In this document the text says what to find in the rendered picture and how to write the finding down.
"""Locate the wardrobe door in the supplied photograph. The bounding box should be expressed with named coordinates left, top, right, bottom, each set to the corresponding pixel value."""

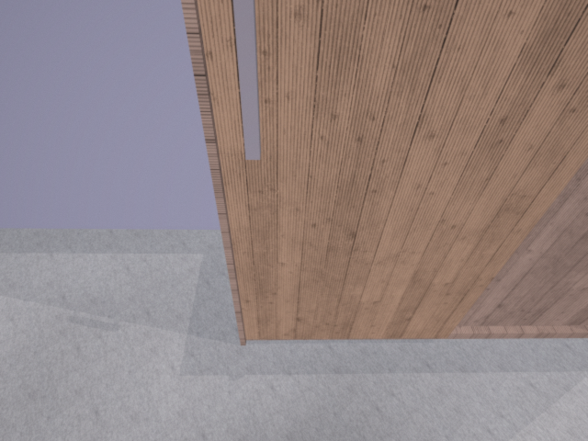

left=198, top=0, right=588, bottom=339
left=457, top=158, right=588, bottom=326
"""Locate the handle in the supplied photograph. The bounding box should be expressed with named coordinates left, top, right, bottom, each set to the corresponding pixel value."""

left=233, top=0, right=261, bottom=160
